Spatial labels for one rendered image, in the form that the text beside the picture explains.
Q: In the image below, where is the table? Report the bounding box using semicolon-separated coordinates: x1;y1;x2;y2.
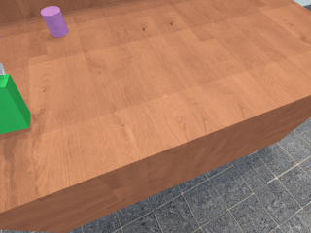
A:
0;0;311;233

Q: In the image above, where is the sponge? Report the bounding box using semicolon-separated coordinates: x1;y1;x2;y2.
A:
0;74;31;134

